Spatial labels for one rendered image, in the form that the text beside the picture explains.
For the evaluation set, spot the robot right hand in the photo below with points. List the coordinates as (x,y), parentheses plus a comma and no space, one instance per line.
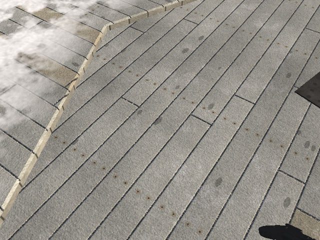
(283,232)

